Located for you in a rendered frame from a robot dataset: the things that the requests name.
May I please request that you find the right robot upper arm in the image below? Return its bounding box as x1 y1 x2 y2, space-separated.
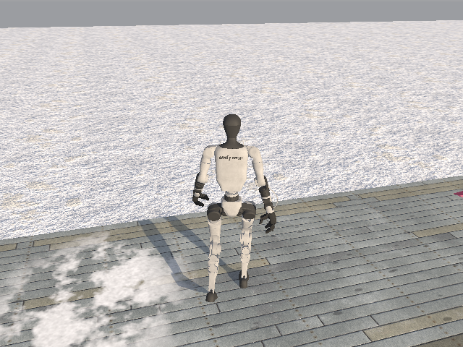
247 145 266 187

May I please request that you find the left robot shin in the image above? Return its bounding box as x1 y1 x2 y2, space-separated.
208 243 219 293

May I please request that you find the robot left thigh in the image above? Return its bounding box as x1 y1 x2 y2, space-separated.
207 202 222 255

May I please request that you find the right robot forearm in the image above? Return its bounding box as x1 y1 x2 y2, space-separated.
259 176 274 214

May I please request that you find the left robot forearm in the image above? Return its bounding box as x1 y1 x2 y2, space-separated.
193 173 205 197

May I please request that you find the left robot hand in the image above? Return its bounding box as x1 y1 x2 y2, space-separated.
192 193 209 207

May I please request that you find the left robot upper arm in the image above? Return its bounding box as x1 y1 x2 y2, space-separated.
197 145 217 184

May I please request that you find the right robot hand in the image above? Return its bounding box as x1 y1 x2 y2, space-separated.
259 212 276 234

